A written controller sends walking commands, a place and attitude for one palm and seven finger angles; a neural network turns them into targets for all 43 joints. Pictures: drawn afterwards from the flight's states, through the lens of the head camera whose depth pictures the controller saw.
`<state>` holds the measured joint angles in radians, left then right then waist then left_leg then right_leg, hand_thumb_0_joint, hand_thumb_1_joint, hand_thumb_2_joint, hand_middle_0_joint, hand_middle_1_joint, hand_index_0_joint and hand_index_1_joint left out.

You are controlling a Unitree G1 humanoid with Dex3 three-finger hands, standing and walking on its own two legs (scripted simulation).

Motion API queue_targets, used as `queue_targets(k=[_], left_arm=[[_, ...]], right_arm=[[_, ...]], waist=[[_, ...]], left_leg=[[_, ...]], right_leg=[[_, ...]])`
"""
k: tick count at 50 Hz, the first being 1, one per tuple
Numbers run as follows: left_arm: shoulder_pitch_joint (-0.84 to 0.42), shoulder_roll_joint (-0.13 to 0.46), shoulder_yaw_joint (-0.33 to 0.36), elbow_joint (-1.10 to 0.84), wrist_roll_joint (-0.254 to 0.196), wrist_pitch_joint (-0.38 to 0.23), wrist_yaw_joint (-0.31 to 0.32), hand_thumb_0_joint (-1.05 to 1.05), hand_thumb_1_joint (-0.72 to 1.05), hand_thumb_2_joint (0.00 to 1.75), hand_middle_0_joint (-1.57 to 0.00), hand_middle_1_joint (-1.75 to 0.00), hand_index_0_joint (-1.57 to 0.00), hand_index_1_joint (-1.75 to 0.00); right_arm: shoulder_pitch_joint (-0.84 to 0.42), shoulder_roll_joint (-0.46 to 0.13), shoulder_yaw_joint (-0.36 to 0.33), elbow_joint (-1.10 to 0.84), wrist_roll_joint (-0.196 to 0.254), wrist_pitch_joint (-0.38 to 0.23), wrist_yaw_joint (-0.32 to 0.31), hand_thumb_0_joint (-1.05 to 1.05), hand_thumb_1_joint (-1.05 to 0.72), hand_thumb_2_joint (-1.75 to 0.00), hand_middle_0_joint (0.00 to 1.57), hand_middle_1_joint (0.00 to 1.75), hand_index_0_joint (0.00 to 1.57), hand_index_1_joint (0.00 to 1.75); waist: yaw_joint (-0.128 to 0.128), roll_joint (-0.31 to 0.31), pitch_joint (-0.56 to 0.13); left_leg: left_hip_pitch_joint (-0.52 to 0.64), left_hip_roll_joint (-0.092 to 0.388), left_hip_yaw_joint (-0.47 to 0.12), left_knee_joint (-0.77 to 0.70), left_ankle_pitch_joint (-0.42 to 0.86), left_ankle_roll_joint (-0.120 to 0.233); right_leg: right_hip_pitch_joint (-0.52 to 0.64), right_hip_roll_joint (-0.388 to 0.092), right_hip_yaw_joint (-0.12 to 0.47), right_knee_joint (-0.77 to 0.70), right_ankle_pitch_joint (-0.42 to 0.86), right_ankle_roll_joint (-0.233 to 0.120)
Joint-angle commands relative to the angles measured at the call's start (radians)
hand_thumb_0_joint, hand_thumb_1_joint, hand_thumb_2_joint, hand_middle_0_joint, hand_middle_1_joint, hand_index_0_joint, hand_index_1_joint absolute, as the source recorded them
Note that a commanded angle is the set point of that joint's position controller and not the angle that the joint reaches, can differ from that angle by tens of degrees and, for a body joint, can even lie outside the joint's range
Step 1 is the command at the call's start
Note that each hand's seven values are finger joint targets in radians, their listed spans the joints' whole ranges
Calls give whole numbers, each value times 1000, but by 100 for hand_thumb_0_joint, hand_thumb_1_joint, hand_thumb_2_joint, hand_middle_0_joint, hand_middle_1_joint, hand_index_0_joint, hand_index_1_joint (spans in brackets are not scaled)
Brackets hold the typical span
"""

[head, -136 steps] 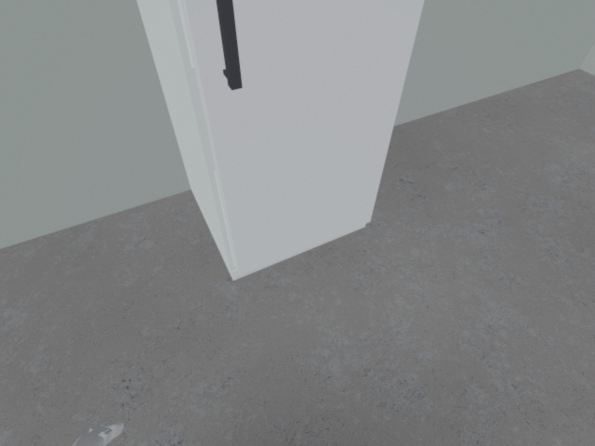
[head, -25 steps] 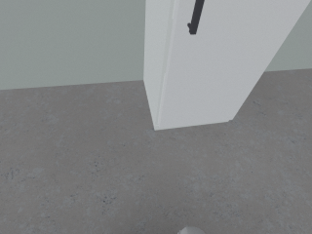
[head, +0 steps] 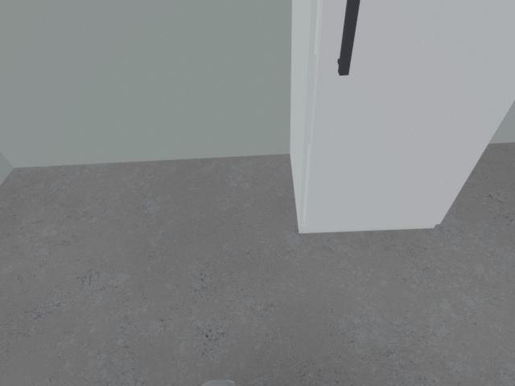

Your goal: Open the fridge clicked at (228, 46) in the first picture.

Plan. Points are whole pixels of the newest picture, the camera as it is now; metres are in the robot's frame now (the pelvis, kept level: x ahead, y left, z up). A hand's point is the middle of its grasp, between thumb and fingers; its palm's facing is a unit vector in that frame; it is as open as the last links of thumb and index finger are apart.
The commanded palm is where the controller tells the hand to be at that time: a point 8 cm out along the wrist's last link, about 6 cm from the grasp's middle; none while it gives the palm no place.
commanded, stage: take the last steps up to it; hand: left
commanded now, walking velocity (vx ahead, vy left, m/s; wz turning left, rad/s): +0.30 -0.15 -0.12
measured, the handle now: out of the picture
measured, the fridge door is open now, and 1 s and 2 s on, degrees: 0 0 0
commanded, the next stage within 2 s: come to a stop and stand still in 1.12 s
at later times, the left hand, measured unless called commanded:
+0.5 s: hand out of the picture -0.03 +0.16 -0.18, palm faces +0.03 -1.00 -0.07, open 7.4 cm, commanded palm none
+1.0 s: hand (247, 279) +0.38 +0.06 -0.18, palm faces -0.13 -0.97 -0.22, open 7.3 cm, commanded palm none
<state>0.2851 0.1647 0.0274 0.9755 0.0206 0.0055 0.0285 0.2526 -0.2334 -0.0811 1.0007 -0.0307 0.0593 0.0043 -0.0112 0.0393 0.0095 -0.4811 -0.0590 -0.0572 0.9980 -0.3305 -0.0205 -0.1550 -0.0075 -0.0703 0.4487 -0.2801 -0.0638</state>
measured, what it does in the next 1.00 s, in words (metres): walks ahead: left foot, then right foot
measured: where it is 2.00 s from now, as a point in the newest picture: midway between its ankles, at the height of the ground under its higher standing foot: (327, 371)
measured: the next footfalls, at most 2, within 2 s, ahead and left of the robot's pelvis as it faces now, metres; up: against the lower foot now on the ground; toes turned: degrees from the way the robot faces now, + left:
left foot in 0.40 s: +0.10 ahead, +0.12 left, +0.00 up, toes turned +7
right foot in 0.86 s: +0.34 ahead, -0.21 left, +0.00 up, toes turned -14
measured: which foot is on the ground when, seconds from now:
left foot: up 0.00-0.38, down 0.40-0.86, up 0.88-1.00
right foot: down 0.00-0.40, up 0.42-0.84, down 0.86-1.00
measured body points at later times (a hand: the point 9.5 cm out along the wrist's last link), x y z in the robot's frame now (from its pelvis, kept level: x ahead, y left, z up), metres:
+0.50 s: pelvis +0.09 +0.01 -0.01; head +0.09 +0.04 +0.44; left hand -0.03 +0.21 -0.18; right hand +0.15 -0.21 -0.14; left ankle +0.06 +0.11 -0.74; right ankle +0.01 -0.09 -0.68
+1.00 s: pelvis +0.26 -0.11 -0.02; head +0.29 -0.13 +0.43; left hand +0.39 +0.11 -0.16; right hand +0.15 -0.32 -0.18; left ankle +0.17 +0.05 -0.64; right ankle +0.31 -0.20 -0.74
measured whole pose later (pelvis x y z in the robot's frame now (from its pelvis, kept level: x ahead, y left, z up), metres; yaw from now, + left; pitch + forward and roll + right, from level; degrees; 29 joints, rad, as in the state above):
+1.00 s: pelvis +0.26 -0.11 -0.02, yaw -5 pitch -1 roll +0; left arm 0.11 0.17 0.05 1.03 0.02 -0.06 -0.01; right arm 0.39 -0.16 -0.06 1.15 -0.02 0.01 -0.01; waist -0.06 0.03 0.09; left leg -0.37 0.15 0.05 1.25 -0.43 0.00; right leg -0.35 -0.04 -0.16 0.60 -0.24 -0.06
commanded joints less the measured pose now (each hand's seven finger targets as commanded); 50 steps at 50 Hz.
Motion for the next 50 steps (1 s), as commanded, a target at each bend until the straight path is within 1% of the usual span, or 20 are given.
queue_targets(k=[1,5,13,16,18,19,20,21,24,28,34,39,41,42,43,44,45,46,47,50], left_arm=[[77,97,16,-17,-2,-49,-2,0,90,90,-20,-30,-20,-30],[186,95,20,41,4,-56,-8,0,90,90,-20,-30,-20,-30],[285,100,37,135,15,-48,-17,0,90,90,-20,-30,-20,-30],[256,90,37,152,11,-43,-20,0,90,90,-20,-30,-20,-30],[206,67,36,150,-2,-41,-25,0,90,90,-20,-30,-20,-30],[210,22,32,140,-5,-43,-35,0,90,90,-20,-30,-20,-30],[202,-1,23,114,-1,-42,-44,0,90,90,-20,-30,-20,-30],[140,53,34,92,15,-29,-40,0,90,90,-20,-30,-20,-30],[116,45,50,111,24,-6,-59,0,90,90,-20,-30,-20,-30],[136,-7,50,104,23,12,-66,0,90,90,-20,-30,-20,-30],[-77,22,42,20,14,10,-81,0,90,90,-20,-30,-20,-30],[-170,58,37,0,3,-12,-78,0,90,90,-20,-30,-20,-30],[-13,95,51,49,3,-31,-72,0,90,90,-20,-30,-20,-30],[141,149,68,98,6,-47,-65,0,90,90,-20,-30,-20,-30],[254,275,99,131,13,-58,-49,0,90,90,-20,-30,-20,-30],[275,331,102,140,-8,-55,-36,0,90,90,-20,-30,-20,-30],[222,304,95,122,-13,-47,-27,0,90,90,-20,-30,-20,-30],[126,268,86,105,-7,-48,-26,0,90,90,-20,-30,-20,-30],[44,212,69,84,-11,-47,-24,0,90,90,-20,-30,-20,-30],[-63,114,36,60,-2,-62,-17,0,90,90,-20,-30,-20,-30]], right_arm=[[21,-35,-2,-31,-7,-26,0,0,-90,-90,20,30,20,30],[-67,-39,-1,-38,-11,-40,2,0,-90,-90,20,30,20,30],[-161,21,18,-29,4,-82,-13,0,-90,-90,20,30,20,30],[-107,33,22,-4,10,-96,-26,0,-90,-90,20,30,20,30],[53,10,18,60,10,-114,-44,0,-90,-90,20,30,20,30],[166,-75,-5,99,7,-123,-56,0,-90,-90,20,30,20,30],[251,-165,-25,118,4,-120,-64,0,-90,-90,20,30,20,30],[246,-169,-23,108,7,-110,-68,0,-90,-90,20,30,20,30],[93,-30,16,77,10,-120,-65,0,-90,-90,20,30,20,30],[125,-11,22,69,6,-137,-62,0,-90,-90,20,30,20,30],[197,-42,19,91,-1,-136,-52,0,-90,-90,20,30,20,30],[226,-93,2,113,-8,-124,-43,0,-90,-90,20,30,20,30],[191,-121,-5,109,-2,-121,-40,0,-90,-90,20,30,20,30],[180,-112,-7,108,6,-121,-32,0,-90,-90,20,30,20,30],[246,-41,7,100,18,-120,-20,0,-90,-90,20,30,20,30],[238,2,24,58,27,-110,-24,0,-90,-90,20,30,20,30],[164,2,20,43,28,-102,-26,0,-90,-90,20,30,20,30],[140,17,17,49,29,-100,-20,0,-90,-90,20,30,20,30],[118,2,11,50,20,-96,-19,0,-90,-90,20,30,20,30],[154,43,14,72,0,-71,-16,0,-90,-90,20,30,20,30]], waist=[[8,-175,75],[47,-198,112],[80,-164,75],[42,-145,56],[-38,-76,6],[-81,98,-63],[-99,260,-62],[-106,132,0],[-16,48,180],[14,59,152],[-12,155,185],[-24,158,135],[57,104,11],[129,17,-97],[163,-280,-247],[142,-382,-312],[142,-250,-221],[107,-275,-162],[77,-199,-77],[-15,-106,16]], left_leg=[[-74,93,30,63,81,-16],[-127,143,70,-5,46,-21],[-29,139,159,-247,-96,-2],[122,125,186,-393,-35,10],[444,137,184,-603,101,29],[662,308,-23,-666,48,67],[732,564,-322,-756,38,162],[631,626,-347,-796,-10,209],[330,488,-124,-853,6,139],[331,396,91,-812,233,114],[394,364,159,-796,396,118],[410,391,175,-706,588,102],[399,367,210,-506,697,72],[316,319,235,-309,602,38],[71,216,268,9,95,7],[-56,121,152,265,-291,10],[-95,159,77,352,-254,31],[-112,199,71,393,-172,32],[-117,223,62,384,-105,31],[-5,232,90,243,-12,18]], right_leg=[[-2,-195,203,-269,-38,-34],[61,-213,272,-299,-99,-75],[126,-223,304,-231,155,-154],[61,-196,270,-174,197,-129],[-113,-113,183,4,219,-67],[-284,-39,114,217,112,-16],[-497,20,14,470,-225,37],[-523,-20,73,614,-255,35],[-486,-97,92,703,-58,65],[-502,-98,58,729,76,92],[-559,-122,-14,504,148,102],[-322,-66,-75,216,73,54],[-71,-16,-102,115,97,29],[162,-21,-78,58,146,18],[434,-274,198,3,125,-45],[457,-428,463,-90,214,-99],[340,-420,421,-138,169,-127],[219,-385,381,-161,60,-113],[108,-356,319,-175,1,-100],[-122,-262,105,-218,121,-71]])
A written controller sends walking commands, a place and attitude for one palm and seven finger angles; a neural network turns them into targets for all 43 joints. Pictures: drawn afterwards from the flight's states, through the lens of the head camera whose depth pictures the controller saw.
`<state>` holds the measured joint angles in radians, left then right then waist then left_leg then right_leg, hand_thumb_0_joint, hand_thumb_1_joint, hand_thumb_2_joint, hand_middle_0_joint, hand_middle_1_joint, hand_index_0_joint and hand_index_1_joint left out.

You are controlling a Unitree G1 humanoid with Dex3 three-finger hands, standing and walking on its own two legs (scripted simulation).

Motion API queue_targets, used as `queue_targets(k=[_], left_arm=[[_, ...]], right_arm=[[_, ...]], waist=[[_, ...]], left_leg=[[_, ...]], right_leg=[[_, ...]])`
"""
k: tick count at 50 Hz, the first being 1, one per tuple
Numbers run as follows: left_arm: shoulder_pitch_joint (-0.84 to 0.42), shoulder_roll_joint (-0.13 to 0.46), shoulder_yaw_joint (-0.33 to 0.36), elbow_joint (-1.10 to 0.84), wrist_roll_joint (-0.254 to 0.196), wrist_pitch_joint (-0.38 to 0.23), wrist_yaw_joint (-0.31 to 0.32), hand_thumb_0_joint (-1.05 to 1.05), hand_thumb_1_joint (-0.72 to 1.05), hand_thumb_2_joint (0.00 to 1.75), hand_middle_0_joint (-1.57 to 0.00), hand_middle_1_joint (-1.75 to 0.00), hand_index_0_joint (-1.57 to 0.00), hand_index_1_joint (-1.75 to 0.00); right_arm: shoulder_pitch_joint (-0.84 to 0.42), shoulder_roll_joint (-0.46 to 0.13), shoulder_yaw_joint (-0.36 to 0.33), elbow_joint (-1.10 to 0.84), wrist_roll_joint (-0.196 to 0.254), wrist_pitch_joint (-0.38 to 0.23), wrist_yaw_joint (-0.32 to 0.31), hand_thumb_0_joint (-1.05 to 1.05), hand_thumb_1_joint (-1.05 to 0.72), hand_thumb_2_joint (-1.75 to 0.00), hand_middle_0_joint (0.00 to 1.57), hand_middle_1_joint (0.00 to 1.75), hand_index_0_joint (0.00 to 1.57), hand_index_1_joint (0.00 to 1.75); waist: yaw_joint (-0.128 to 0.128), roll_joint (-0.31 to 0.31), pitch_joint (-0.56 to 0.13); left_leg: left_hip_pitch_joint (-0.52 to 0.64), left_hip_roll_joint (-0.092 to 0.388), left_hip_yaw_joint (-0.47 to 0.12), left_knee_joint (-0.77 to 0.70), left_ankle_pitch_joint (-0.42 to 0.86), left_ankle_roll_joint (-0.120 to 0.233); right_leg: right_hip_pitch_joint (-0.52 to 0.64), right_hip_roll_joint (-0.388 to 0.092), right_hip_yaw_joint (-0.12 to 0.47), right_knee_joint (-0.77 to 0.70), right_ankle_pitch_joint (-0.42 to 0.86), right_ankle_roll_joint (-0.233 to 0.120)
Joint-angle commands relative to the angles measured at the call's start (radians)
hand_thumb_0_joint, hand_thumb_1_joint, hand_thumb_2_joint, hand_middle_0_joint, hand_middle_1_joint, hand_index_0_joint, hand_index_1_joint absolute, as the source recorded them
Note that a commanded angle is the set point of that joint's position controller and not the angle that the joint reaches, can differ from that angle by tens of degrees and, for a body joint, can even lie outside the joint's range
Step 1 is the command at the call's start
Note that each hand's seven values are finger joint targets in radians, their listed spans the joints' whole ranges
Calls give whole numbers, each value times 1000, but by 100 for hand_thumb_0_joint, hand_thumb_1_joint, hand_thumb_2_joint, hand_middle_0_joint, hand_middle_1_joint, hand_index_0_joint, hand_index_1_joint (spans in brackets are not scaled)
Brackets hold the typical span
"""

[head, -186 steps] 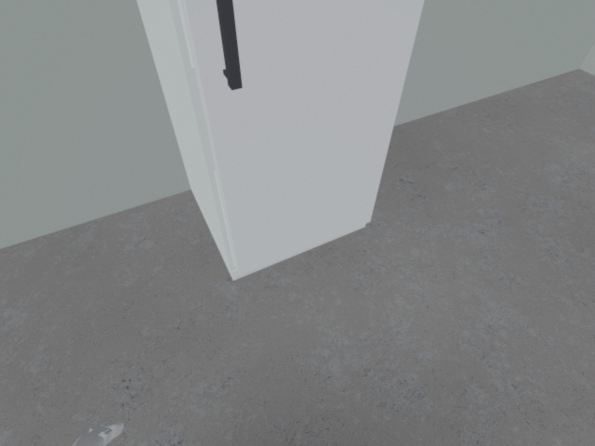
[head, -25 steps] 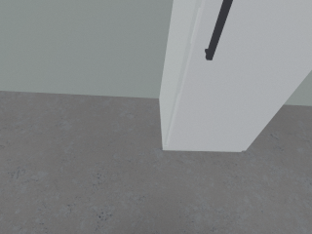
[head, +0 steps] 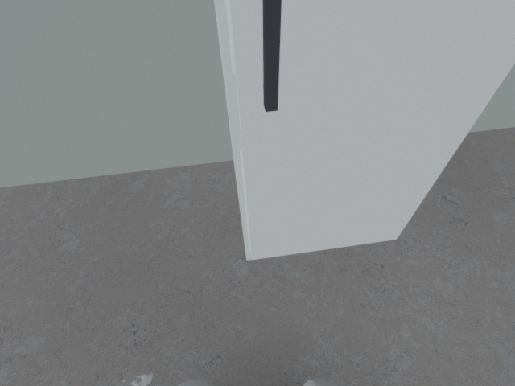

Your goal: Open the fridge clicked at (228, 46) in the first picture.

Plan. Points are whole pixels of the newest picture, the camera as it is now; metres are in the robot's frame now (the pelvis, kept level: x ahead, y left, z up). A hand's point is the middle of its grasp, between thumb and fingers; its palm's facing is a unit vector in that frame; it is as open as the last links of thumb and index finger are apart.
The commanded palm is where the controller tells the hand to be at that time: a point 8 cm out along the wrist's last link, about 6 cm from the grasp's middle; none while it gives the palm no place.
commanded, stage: take the last steps up to it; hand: left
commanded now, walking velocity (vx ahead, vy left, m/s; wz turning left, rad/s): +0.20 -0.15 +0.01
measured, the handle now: out of the picture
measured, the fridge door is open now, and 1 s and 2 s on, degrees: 0 0 0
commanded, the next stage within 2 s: come to a stop and stand still in 0.12 s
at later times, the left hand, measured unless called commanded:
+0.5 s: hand out of the picture +0.12 +0.13 -0.17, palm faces +0.06 -0.99 -0.15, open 7.4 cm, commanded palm none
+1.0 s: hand out of the picture +0.10 +0.12 -0.14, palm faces +0.11 -0.96 -0.27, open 7.4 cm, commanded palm none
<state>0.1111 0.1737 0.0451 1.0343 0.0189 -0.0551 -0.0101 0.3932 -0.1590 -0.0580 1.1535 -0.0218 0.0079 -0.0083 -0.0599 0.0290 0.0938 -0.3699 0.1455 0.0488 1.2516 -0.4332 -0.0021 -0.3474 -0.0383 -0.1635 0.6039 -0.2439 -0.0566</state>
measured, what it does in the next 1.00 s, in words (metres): walks ahead: left foot, then right foot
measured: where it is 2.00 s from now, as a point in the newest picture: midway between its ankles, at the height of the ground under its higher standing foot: outside the picture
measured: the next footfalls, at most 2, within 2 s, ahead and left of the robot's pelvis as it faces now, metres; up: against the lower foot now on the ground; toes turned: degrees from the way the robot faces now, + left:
left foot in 0.28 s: +0.20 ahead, +0.08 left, +0.00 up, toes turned +11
right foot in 0.62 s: +0.17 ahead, -0.20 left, +0.00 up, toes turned -5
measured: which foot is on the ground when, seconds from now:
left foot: up 0.00-0.26, down 0.28-0.64, up 0.66-1.00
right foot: down 0.00-0.32, up 0.34-0.60, down 0.62-1.00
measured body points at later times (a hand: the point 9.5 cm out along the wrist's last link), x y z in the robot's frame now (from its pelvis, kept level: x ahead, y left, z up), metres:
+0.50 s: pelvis +0.12 -0.03 +0.01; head +0.16 -0.02 +0.46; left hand +0.11 +0.18 -0.15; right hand +0.22 -0.25 -0.14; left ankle +0.16 +0.07 -0.73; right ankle +0.10 -0.17 -0.70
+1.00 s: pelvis +0.08 -0.07 +0.02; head +0.10 -0.09 +0.46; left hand +0.10 +0.17 -0.12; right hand +0.14 -0.32 -0.15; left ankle +0.04 +0.08 -0.68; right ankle +0.13 -0.19 -0.73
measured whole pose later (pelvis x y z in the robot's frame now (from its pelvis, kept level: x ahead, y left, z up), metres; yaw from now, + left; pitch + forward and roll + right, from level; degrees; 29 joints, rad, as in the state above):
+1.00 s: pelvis +0.08 -0.07 +0.02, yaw +2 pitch +0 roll +3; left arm 0.25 0.17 0.04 0.99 0.04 0.00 0.03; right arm 0.20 -0.23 -0.07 1.02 -0.03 0.08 0.01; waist 0.04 0.00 0.05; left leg -0.34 0.03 0.02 0.85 -0.41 -0.05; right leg -0.30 -0.12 -0.09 0.49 -0.18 0.00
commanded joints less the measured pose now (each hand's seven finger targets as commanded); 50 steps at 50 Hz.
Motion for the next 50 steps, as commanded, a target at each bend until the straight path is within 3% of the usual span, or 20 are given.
queue_targets(k=[1,4,9,11,13,14,15,16,17,19,24,29,30,31,32,33,35,40,45,50], left_arm=[[105,97,12,3,3,-4,23,0,90,90,-20,-30,-20,-30],[128,68,10,9,8,-7,28,0,90,90,-20,-30,-20,-30],[188,98,12,24,11,0,25,0,90,90,-20,-30,-20,-30],[204,104,15,29,7,6,22,0,90,90,-20,-30,-20,-30],[214,75,8,37,-8,15,26,0,90,90,-20,-30,-20,-30],[255,36,1,37,-11,19,27,0,90,90,-20,-30,-20,-30],[298,9,-6,31,-20,24,32,0,90,90,-20,-30,-20,-30],[312,15,-8,34,-19,32,41,0,90,90,-20,-30,-20,-30],[295,37,-6,39,-12,47,46,0,90,90,-20,-30,-20,-30],[248,47,-2,27,-7,66,48,0,90,90,-20,-30,-20,-30],[246,30,14,2,-2,80,47,0,90,90,-20,-30,-20,-30],[307,31,25,-10,5,76,45,0,90,90,-20,-30,-20,-30],[308,69,28,-13,11,69,47,0,90,90,-20,-30,-20,-30],[272,151,36,-29,22,60,52,0,90,90,-20,-30,-20,-30],[258,203,41,-48,18,59,49,0,90,90,-20,-30,-20,-30],[233,210,38,-59,15,61,46,0,90,90,-20,-30,-20,-30],[173,198,47,-66,17,65,57,0,90,90,-20,-30,-20,-30],[189,193,50,-78,10,54,63,0,90,90,-20,-30,-20,-30],[233,207,54,-70,17,53,64,0,90,90,-20,-30,-20,-30],[201,219,54,-66,24,60,47,0,90,90,-20,-30,-20,-30]], right_arm=[[38,-24,-8,-77,-9,-11,-3,0,-90,-90,20,30,20,30],[17,-8,-9,-97,-11,-4,1,0,-90,-90,20,30,20,30],[-115,-18,-1,-148,-7,-21,6,0,-90,-90,20,30,20,30],[-116,-28,2,-145,-8,-32,0,0,-90,-90,20,30,20,30],[-68,-33,11,-114,-7,-42,-15,0,-90,-90,20,30,20,30],[-20,-79,7,-100,-8,-53,-26,0,-90,-90,20,30,20,30],[-7,-138,4,-103,-5,-51,-39,0,-90,-90,20,30,20,30],[-36,-146,7,-102,5,-38,-44,0,-90,-90,20,30,20,30],[-85,-139,17,-100,7,-34,-57,0,-90,-90,20,30,20,30],[-169,-114,16,-124,11,-28,-63,0,-90,-90,20,30,20,30],[-202,-169,-30,-152,3,-1,-48,0,-90,-90,20,30,20,30],[-291,-170,-45,-188,1,18,-25,0,-90,-90,20,30,20,30],[-292,-138,-42,-191,6,21,-18,0,-90,-90,20,30,20,30],[-263,-69,-33,-207,11,26,-10,0,-90,-90,20,30,20,30],[-284,-61,-31,-223,12,41,-7,0,-90,-90,20,30,20,30],[-271,-72,-37,-212,8,54,-3,0,-90,-90,20,30,20,30],[-289,-83,-36,-213,-1,66,0,0,-90,-90,20,30,20,30],[-231,-119,-36,-196,-10,61,17,0,-90,-90,20,30,20,30],[-242,-111,-21,-220,-6,50,19,0,-90,-90,20,30,20,30],[-190,-85,-7,-205,10,25,16,0,-90,-90,20,30,20,30]], waist=[[11,-118,-58],[3,-131,-37],[41,-105,-30],[35,-78,-44],[16,-26,-71],[16,99,-126],[29,237,-178],[44,243,-169],[50,301,-138],[64,207,-44],[57,61,-177],[107,81,-194],[113,-7,-175],[96,-253,-139],[119,-293,-102],[107,-184,-99],[97,-223,-18],[108,-177,-68],[137,-182,-107],[125,-263,-114]], left_leg=[[-98,23,-4,-54,102,-7],[-82,11,22,-184,128,-14],[-57,-9,57,-459,101,-11],[6,-34,86,-568,140,-7],[171,-50,72,-754,357,-7],[299,46,-43,-795,654,29],[390,212,-191,-789,1059,123],[365,292,-200,-824,1223,194],[324,275,-201,-864,1240,209],[226,234,-132,-892,1109,199],[332,199,-54,-836,1042,182],[166,122,2,-759,600,104],[117,54,38,-687,399,49],[-8,-84,103,-548,76,-12],[-17,-125,30,-396,-138,-19],[1,-119,-28,-283,-120,-15],[-95,-113,-76,-147,-57,-10],[-178,-109,-85,-104,97,-46],[-147,-99,-58,-288,41,-59],[51,-130,13,-577,4,-38]], right_leg=[[34,-217,155,-384,107,-80],[15,-194,134,-409,132,-112],[117,-205,176,-362,202,-149],[151,-196,175,-303,267,-137],[142,-136,135,-144,446,-77],[87,-81,100,-26,400,-12],[17,-24,61,74,144,53],[16,-10,87,150,-279,70],[4,-19,125,210,-369,82],[-7,-46,157,234,-319,81],[-9,-16,104,210,-224,80],[145,-22,81,-17,28,82],[169,-68,137,-147,171,78],[172,-250,374,-246,333,16],[74,-376,463,-319,385,-84],[13,-372,420,-341,224,-117],[-22,-354,466,-366,66,-112],[148,-309,354,-318,89,-68],[231,-322,363,-324,49,-81],[145,-271,329,-343,-11,-69]])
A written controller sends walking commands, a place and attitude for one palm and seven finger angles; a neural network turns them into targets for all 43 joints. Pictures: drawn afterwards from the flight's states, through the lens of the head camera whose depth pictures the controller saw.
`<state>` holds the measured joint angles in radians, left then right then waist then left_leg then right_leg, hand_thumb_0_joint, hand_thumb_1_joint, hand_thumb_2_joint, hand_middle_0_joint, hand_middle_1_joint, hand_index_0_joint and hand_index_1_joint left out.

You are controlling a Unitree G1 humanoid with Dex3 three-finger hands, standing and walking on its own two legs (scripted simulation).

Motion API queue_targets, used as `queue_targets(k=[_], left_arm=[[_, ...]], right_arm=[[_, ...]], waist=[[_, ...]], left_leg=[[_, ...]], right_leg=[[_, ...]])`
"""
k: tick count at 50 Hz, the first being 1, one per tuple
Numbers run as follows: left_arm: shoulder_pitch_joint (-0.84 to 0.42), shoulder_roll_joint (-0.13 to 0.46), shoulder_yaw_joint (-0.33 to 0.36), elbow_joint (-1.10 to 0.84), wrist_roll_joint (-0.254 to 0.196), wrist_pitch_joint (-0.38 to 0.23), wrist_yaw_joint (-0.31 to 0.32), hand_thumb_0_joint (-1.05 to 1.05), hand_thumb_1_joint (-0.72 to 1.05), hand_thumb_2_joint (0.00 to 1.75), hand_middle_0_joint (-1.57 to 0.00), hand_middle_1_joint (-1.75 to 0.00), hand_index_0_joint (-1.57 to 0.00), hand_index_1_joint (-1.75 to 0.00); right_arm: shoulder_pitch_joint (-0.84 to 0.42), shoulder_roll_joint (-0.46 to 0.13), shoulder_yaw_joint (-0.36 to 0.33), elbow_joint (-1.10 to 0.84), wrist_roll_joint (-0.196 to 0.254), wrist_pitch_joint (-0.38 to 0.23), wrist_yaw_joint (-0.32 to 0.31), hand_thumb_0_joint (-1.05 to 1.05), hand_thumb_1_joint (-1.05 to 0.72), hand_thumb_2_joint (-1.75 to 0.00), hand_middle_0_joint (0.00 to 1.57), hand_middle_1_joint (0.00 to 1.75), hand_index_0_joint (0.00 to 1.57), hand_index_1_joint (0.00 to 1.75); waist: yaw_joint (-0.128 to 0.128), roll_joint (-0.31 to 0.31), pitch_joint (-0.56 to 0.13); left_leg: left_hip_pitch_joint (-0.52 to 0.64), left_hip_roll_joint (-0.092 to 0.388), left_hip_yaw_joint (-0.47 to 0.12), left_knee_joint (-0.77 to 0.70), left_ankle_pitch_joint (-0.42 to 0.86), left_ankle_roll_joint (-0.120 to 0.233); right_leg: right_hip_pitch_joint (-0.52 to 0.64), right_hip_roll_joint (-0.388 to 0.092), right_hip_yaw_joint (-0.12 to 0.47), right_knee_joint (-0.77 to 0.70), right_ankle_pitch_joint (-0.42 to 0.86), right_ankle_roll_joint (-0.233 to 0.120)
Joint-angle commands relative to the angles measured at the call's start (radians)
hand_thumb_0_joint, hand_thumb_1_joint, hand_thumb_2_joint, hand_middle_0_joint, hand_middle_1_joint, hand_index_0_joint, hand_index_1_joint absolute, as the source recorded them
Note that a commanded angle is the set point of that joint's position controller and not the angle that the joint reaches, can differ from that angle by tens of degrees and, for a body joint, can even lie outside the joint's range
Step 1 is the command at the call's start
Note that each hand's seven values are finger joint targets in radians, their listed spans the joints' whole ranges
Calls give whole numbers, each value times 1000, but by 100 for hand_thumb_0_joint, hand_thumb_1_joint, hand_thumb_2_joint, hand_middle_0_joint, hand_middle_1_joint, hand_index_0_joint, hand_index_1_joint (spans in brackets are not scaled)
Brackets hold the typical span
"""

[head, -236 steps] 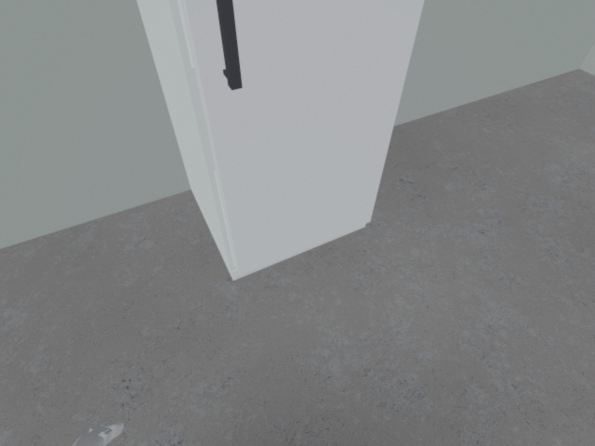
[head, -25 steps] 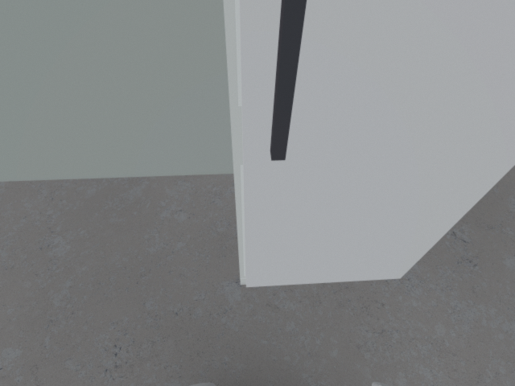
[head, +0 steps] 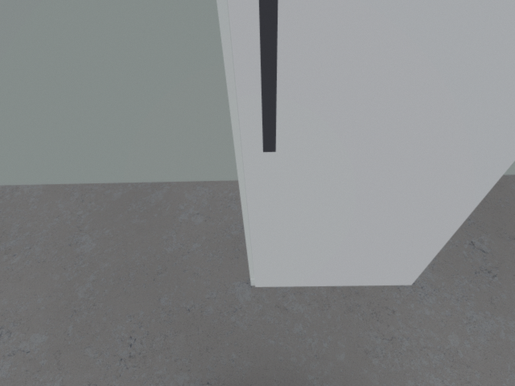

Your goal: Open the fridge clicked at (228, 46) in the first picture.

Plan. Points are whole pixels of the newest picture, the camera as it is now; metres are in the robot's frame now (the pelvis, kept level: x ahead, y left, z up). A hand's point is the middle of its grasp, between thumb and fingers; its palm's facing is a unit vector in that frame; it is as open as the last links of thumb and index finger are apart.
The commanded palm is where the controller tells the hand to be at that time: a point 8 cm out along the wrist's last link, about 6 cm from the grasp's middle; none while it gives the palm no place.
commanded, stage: come to a stop and stand still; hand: left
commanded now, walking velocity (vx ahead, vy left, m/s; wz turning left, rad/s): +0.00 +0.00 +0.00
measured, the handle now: (268, 41) +0.53 +0.03 +0.27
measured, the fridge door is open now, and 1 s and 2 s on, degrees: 0 0 0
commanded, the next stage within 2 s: look again from close up in 0.96 s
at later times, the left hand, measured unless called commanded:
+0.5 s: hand out of the picture -0.01 +0.24 -0.18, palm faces -0.01 -0.98 -0.20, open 7.3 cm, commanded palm none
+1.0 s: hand out of the picture -0.03 +0.26 -0.17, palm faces -0.01 -0.98 -0.22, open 7.4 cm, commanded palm none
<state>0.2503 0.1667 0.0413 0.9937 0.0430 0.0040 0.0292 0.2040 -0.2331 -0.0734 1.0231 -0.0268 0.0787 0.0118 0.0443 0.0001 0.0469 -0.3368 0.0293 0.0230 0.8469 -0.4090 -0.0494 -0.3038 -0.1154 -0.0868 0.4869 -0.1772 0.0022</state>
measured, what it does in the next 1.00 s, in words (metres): steps on the spot: left foot, then right foot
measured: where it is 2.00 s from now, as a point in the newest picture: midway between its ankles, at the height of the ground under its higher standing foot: outside the picture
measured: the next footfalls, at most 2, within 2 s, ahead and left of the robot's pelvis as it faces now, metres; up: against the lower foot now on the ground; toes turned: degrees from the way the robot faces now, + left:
left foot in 0.10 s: +0.01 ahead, +0.16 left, +0.00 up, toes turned +3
right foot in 0.36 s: +0.01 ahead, -0.06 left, +0.00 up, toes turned -5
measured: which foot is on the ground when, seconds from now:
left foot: up 0.00-0.08, down 0.10-1.00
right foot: down 0.00-0.12, up 0.14-0.34, down 0.36-1.00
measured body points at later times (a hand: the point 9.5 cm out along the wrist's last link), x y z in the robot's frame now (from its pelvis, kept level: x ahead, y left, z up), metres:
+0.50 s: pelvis -0.02 +0.07 +0.00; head +0.00 +0.06 +0.45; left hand +0.00 +0.29 -0.16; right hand -0.02 -0.15 -0.16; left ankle -0.03 +0.16 -0.74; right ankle -0.03 -0.06 -0.74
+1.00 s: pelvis -0.02 +0.09 -0.01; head -0.02 +0.06 +0.44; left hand -0.03 +0.31 -0.16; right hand -0.03 -0.13 -0.17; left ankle -0.03 +0.16 -0.74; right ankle -0.03 -0.06 -0.74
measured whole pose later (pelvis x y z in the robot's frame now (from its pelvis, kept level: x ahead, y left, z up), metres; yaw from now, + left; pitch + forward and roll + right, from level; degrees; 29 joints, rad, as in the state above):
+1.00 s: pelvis -0.02 +0.09 -0.01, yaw -1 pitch -1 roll +0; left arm 0.31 0.13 -0.02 1.13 0.02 -0.02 0.03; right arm 0.31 -0.17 0.01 1.07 -0.02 -0.02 -0.02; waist 0.00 0.05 0.01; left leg -0.18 -0.04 0.10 0.48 -0.29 0.07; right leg -0.22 -0.07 -0.04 0.52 -0.28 0.03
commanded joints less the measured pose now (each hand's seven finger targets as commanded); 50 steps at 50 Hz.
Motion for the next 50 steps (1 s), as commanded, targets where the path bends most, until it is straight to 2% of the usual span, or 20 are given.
queue_targets(k=[1,3,4,5,6,7,8,9,12,15,18,21,30,35,36,37,38,39,44,50], left_arm=[[39,231,57,-27,-2,5,5,0,90,90,-20,-30,-20,-30],[-11,208,53,-25,-15,12,3,0,90,90,-20,-30,-20,-30],[-7,171,42,-26,-21,17,1,0,90,90,-20,-30,-20,-30],[3,118,32,-34,-29,22,-3,0,90,90,-20,-30,-20,-30],[-17,76,26,-40,-28,25,-3,0,90,90,-20,-30,-20,-30],[-19,81,26,-31,-24,23,-5,0,90,90,-20,-30,-20,-30],[-12,78,25,-4,-15,32,-5,0,90,90,-20,-30,-20,-30],[17,78,23,14,-14,33,-9,0,90,90,-20,-30,-20,-30],[44,54,7,44,-19,19,-13,0,90,90,-20,-30,-20,-30],[44,47,-6,58,-30,0,-7,0,90,90,-20,-30,-20,-30],[96,93,-8,102,-30,-21,7,0,90,90,-20,-30,-20,-30],[66,88,-12,111,-32,-24,9,0,90,90,-20,-30,-20,-30],[61,57,-24,129,-34,-6,10,0,90,90,-20,-30,-20,-30],[78,52,-25,135,-33,-5,9,0,90,90,-20,-30,-20,-30],[132,83,-44,152,-19,-31,49,0,90,90,-20,-30,-20,-30],[105,107,-35,108,-26,-41,39,0,90,90,-20,-30,-20,-30],[84,98,-37,102,-27,-37,28,0,90,90,-20,-30,-20,-30],[94,96,-38,105,-27,-43,20,0,90,90,-20,-30,-20,-30],[84,58,-47,106,-28,-34,9,0,90,90,-20,-30,-20,-30],[107,58,-44,103,-28,-31,8,0,90,90,-20,-30,-20,-30]], right_arm=[[41,-8,10,-60,16,-49,-6,0,-90,-90,20,30,20,30],[140,-7,17,-19,17,-63,-14,0,-90,-90,20,30,20,30],[157,-33,14,-10,17,-70,-19,0,-90,-90,20,30,20,30],[154,-89,5,-20,7,-76,-22,0,-90,-90,20,30,20,30],[111,-138,0,-43,4,-73,-29,0,-90,-90,20,30,20,30],[47,-125,11,-57,-1,-72,-33,0,-90,-90,20,30,20,30],[-3,-98,19,-53,1,-78,-36,0,-90,-90,20,30,20,30],[-22,-77,24,-48,4,-79,-41,0,-90,-90,20,30,20,30],[13,-53,33,-22,4,-85,-51,0,-90,-90,20,30,20,30],[92,-51,34,19,10,-95,-57,0,-90,-90,20,30,20,30],[110,-3,41,35,27,-106,-54,0,-90,-90,20,30,20,30],[114,5,48,59,20,-99,-50,0,-90,-90,20,30,20,30],[125,15,58,109,19,-98,-51,0,-90,-90,20,30,20,30],[136,21,56,114,20,-101,-52,0,-90,-90,20,30,20,30],[58,-34,65,35,28,-119,-38,0,-90,-90,20,30,20,30],[128,8,65,23,13,-114,-34,0,-90,-90,20,30,20,30],[141,8,66,30,11,-120,-35,0,-90,-90,20,30,20,30],[157,11,73,25,5,-126,-32,0,-90,-90,20,30,20,30],[168,-4,71,-4,12,-122,-39,0,-90,-90,20,30,20,30],[161,-19,72,10,11,-123,-37,0,-90,-90,20,30,20,30]], waist=[[-1,-237,-66],[-50,-190,-78],[-56,-82,-81],[-58,124,-52],[-56,265,30],[-32,202,74],[-22,263,80],[-2,250,92],[-10,162,66],[-26,110,-21],[-31,-14,-85],[-43,-140,-62],[-34,2,55],[-31,21,41],[-14,49,56],[-51,97,-29],[-49,138,-4],[-40,188,-64],[-49,-5,4],[-43,5,57]], left_leg=[[70,-23,54,-230,17,14],[239,-23,67,-421,148,22],[299,23,15,-479,134,30],[241,163,-173,-579,40,75],[69,279,-288,-699,-75,129],[-62,284,-275,-728,-113,163],[-101,242,-234,-755,-143,158],[-100,214,-202,-731,-84,155],[66,168,-115,-628,251,161],[227,159,-97,-507,587,157],[157,88,-45,-431,474,79],[169,75,-35,-477,371,59],[127,80,-54,-565,225,72],[125,85,-62,-580,209,77],[85,97,-25,-381,430,57],[101,57,-45,-420,257,58],[81,69,-66,-468,248,69],[83,77,-79,-458,330,79],[63,84,-97,-495,246,107],[61,75,-92,-544,189,105]], right_leg=[[64,-173,230,-221,-113,-111],[-39,-115,175,-165,-195,-55],[-106,-69,138,-89,-239,-24],[-161,12,59,39,-257,16],[-142,60,-1,147,-276,38],[-74,52,38,223,-247,29],[-33,45,50,277,-239,28],[-28,47,55,314,-216,23],[-58,53,47,245,-201,27],[20,57,36,-6,-109,35],[210,-40,146,-109,273,-9],[179,-39,136,-92,261,-32],[123,1,109,-151,11,-5],[136,2,99,-146,27,-1],[94,-32,132,-88,246,-18],[131,-38,139,-65,80,-45],[102,-15,116,-45,-25,-52],[138,2,94,-19,1,-51],[102,20,75,-25,-38,-36],[74,16,92,-35,-30,-32]])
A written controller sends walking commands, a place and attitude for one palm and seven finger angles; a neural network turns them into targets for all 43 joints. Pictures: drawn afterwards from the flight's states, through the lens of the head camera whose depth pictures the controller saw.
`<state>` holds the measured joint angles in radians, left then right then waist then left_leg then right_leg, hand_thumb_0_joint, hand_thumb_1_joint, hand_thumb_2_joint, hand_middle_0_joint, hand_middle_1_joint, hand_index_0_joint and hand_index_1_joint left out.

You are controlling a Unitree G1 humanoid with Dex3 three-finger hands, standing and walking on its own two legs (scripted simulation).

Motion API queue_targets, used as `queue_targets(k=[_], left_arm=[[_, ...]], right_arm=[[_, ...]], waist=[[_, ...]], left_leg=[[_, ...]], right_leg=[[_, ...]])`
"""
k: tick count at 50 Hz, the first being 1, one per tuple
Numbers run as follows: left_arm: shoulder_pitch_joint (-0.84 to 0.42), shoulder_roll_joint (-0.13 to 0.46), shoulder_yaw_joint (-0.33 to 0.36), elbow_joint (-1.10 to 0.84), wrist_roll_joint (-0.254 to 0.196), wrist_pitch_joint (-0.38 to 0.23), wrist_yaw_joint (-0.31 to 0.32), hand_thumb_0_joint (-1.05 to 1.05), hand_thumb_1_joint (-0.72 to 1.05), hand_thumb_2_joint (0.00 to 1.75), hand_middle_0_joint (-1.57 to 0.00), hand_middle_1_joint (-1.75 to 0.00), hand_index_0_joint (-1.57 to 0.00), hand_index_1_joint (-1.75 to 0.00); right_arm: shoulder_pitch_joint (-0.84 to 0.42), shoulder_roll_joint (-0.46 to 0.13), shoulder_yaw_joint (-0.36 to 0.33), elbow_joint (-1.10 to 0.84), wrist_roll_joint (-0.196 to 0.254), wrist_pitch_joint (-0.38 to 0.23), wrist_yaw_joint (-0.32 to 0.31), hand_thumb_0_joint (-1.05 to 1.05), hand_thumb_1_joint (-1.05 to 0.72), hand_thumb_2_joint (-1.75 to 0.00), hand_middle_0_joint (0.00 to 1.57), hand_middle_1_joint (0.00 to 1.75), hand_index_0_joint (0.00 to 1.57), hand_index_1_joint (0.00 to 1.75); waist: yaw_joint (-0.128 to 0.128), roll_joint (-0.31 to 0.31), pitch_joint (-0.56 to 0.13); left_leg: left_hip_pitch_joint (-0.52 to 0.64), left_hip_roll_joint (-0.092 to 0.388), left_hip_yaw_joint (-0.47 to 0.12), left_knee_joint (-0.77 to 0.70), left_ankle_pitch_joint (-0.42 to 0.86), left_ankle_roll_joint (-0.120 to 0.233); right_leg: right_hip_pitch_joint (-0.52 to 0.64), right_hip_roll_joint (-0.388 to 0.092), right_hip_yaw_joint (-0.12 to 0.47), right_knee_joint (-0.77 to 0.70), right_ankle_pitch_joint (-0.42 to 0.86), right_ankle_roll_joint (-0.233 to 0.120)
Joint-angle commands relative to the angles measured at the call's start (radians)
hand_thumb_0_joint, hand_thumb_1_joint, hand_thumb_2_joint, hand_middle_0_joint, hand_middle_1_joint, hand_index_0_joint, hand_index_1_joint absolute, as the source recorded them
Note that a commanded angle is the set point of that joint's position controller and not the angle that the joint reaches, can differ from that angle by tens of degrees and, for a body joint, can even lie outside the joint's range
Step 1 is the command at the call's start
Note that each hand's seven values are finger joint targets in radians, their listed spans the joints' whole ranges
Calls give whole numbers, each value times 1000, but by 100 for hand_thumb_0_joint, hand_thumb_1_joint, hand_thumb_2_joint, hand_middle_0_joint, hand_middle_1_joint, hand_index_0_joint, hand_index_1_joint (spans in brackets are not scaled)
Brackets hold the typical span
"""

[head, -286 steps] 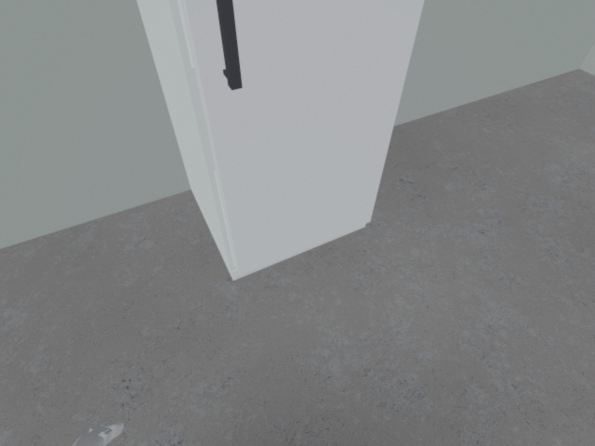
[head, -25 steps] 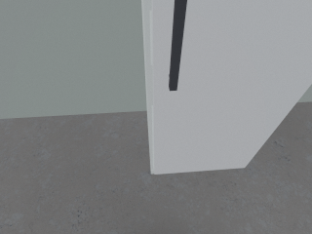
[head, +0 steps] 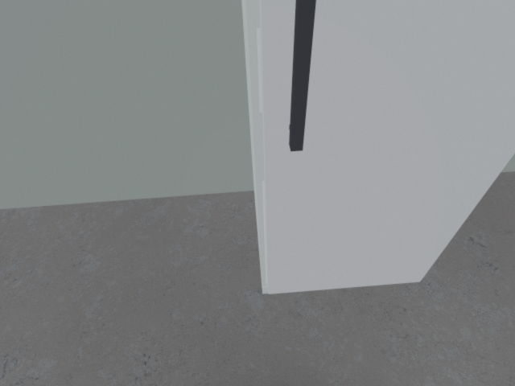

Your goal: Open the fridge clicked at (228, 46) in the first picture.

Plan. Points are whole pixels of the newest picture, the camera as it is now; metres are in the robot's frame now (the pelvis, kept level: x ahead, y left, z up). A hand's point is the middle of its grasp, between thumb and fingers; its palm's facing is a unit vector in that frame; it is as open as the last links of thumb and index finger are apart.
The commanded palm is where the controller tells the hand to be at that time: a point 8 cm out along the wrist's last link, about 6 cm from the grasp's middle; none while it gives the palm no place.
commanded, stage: look again from close up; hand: left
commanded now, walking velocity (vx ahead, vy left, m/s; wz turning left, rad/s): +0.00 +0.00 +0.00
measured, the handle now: (299, 45) +0.55 -0.04 +0.28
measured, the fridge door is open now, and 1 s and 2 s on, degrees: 0 0 0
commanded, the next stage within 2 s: shuffle to correct the standing spot in 0.92 s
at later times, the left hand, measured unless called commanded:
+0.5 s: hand out of the picture +0.00 +0.14 -0.17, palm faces +0.00 -0.98 -0.19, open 7.3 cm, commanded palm none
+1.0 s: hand out of the picture +0.00 +0.12 -0.17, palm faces +0.01 -0.98 -0.18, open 7.3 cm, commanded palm none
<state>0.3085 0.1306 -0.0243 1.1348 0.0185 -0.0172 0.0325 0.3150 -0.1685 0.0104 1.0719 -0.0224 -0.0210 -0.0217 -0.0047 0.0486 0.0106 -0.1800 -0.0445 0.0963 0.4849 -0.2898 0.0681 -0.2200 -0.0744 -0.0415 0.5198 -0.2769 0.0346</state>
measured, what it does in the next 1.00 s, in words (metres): stands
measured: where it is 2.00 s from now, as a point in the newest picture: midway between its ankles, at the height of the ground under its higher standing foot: outside the picture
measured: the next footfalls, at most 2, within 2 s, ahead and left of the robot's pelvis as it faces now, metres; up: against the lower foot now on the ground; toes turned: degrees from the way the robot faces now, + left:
left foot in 1.58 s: +0.10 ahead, +0.02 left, +0.00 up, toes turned +14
right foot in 1.96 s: +0.20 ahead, -0.30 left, +0.00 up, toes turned +1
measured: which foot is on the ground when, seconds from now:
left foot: down 0.00-1.00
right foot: down 0.00-1.00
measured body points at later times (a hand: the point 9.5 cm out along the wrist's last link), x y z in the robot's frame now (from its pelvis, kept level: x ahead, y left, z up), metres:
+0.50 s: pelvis +0.01 -0.03 +0.00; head +0.02 -0.04 +0.45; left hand +0.00 +0.19 -0.15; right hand +0.00 -0.24 -0.16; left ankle -0.01 +0.07 -0.74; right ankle +0.00 -0.14 -0.74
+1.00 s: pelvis +0.01 -0.05 +0.01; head +0.03 -0.05 +0.45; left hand +0.00 +0.17 -0.15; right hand +0.00 -0.26 -0.16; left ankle -0.01 +0.07 -0.74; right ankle +0.00 -0.14 -0.74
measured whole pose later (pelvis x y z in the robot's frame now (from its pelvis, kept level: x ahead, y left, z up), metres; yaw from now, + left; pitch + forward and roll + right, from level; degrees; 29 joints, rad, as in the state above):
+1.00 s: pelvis +0.01 -0.05 +0.01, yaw +0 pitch -1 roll +1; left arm 0.30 0.13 -0.01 1.13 0.02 -0.02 0.03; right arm 0.28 -0.13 0.01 1.15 -0.02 -0.02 -0.03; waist 0.00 0.00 0.03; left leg -0.15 0.02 0.08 0.42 -0.27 0.00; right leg -0.19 -0.01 -0.06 0.46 -0.27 -0.03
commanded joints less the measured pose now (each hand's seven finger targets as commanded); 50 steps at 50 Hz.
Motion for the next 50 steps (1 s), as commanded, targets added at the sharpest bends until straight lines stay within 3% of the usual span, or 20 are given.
queue_targets(k=[1,4,27,34,41,44,50], left_arm=[[53,96,22,-37,-4,-10,5,0,90,90,-20,-30,-20,-30],[53,100,25,-39,-5,-12,5,0,90,90,-20,-30,-20,-30],[57,104,30,-36,-7,-16,3,0,90,90,-20,-30,-20,-30],[56,98,30,-34,-6,-13,4,0,90,90,-20,-30,-20,-30],[62,97,32,-33,-7,-14,4,0,90,90,-20,-30,-20,-30],[62,98,33,-36,-6,-16,4,0,90,90,-20,-30,-20,-30],[64,97,33,-37,-7,-15,4,0,90,90,-20,-30,-20,-30]], right_arm=[[51,-88,-12,-37,7,-23,-4,0,-90,-90,20,30,20,30],[55,-85,-11,-28,8,-26,-6,0,-90,-90,20,30,20,30],[38,-53,-12,33,10,-20,-12,0,-90,-90,20,30,20,30],[40,-44,-10,44,10,-16,-14,0,-90,-90,20,30,20,30],[38,-44,-11,48,10,-17,-15,0,-90,-90,20,30,20,30],[39,-40,-12,50,10,-15,-15,0,-90,-90,20,30,20,30],[38,-43,-12,52,9,-14,-15,0,-90,-90,20,30,20,30]], waist=[[4,-63,86],[6,-76,69],[8,-57,33],[9,-58,67],[11,-49,51],[10,-78,47],[11,-60,57]], left_leg=[[-83,148,-160,-179,75,-14],[-62,146,-148,-169,127,-13],[-5,146,-101,-131,179,-32],[-20,149,-104,-135,163,-34],[-5,149,-100,-135,179,-37],[-6,150,-99,-130,174,-39],[-7,147,-96,-131,167,-42]], right_leg=[[-9,-25,50,-70,75,-63],[4,-31,51,-76,101,-61],[29,-45,81,-121,210,-73],[21,-39,79,-134,185,-75],[28,-41,82,-137,203,-77],[38,-40,82,-142,210,-77],[27,-40,87,-149,196,-79]])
